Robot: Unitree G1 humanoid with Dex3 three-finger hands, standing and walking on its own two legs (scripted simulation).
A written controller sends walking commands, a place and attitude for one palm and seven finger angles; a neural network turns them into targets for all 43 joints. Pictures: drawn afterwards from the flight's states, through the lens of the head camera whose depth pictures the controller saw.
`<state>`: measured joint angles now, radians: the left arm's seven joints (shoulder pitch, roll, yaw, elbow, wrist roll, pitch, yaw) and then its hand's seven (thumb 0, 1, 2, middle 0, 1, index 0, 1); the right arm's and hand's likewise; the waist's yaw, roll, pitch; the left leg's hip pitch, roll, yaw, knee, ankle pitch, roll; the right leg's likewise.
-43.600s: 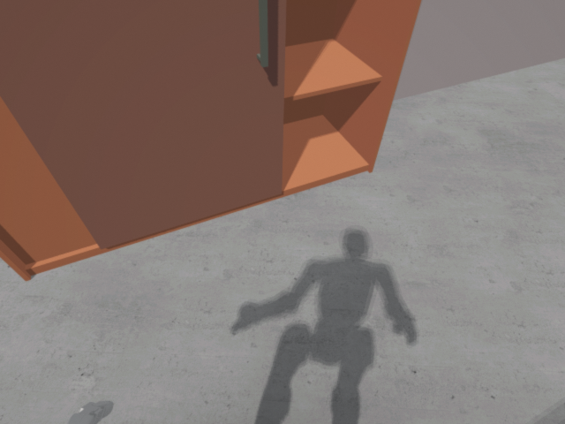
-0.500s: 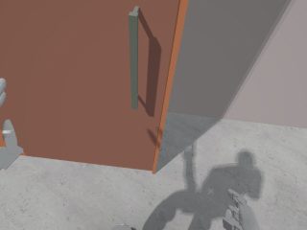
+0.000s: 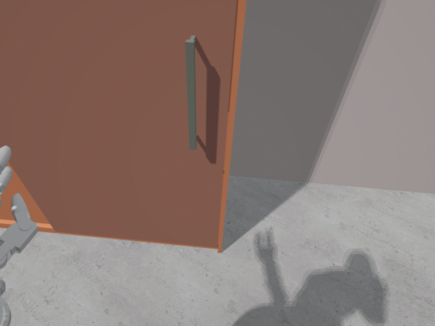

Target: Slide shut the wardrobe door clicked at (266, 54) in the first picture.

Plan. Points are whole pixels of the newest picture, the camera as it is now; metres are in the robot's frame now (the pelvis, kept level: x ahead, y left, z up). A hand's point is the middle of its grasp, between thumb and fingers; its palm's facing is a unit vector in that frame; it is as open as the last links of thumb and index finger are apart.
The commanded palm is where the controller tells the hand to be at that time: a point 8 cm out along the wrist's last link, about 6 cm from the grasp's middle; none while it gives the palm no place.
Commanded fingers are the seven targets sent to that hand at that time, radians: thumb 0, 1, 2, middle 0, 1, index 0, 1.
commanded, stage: stop stepping back and stand still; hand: left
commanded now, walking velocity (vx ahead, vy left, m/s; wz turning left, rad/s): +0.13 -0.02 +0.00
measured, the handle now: (192, 98) +0.66 +0.12 +0.12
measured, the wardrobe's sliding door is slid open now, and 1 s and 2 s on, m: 0.00 0.00 0.00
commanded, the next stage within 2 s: let the arm hang, fingers relaxed in 0.42 s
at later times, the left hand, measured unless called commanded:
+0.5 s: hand (27, 252) +0.17 +0.27 +0.15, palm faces +0.48 -0.79 -0.39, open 7.4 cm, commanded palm none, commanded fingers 0.00 0.90 0.90 -0.20 -0.30 -0.20 -0.30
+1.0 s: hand out of the picture -0.02 +0.21 -0.18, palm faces +0.07 -0.97 -0.23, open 7.0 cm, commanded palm none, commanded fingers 0.00 0.90 0.90 -0.20 -0.30 -0.20 -0.30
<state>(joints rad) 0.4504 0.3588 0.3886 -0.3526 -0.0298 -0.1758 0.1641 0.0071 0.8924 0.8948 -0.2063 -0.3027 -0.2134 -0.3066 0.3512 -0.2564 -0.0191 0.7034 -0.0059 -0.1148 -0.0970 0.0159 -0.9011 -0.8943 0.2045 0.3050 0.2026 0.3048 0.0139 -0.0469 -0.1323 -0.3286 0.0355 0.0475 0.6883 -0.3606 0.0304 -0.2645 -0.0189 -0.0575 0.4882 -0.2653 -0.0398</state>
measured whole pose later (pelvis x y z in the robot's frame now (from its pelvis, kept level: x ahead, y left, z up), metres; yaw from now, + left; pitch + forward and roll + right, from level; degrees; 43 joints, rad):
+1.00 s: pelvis -0.03 +0.01 -0.01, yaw +4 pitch -2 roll -1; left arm 0.30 0.22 0.02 0.98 0.02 0.04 0.01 -0.02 0.97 0.89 -0.20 -0.30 -0.21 -0.30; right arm 0.30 -0.18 -0.01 0.99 -0.03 0.04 -0.01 0.01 -0.91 -0.89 0.20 0.30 0.20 0.30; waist -0.01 0.01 0.05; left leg -0.30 0.01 -0.02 0.54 -0.21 0.01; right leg -0.25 0.02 0.02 0.49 -0.22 0.00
